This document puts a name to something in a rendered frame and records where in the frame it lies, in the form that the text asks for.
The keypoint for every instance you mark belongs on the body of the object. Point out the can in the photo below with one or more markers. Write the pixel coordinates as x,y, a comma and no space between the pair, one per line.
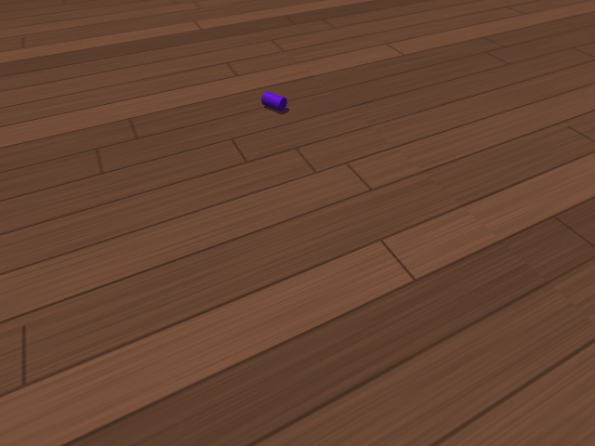
274,101

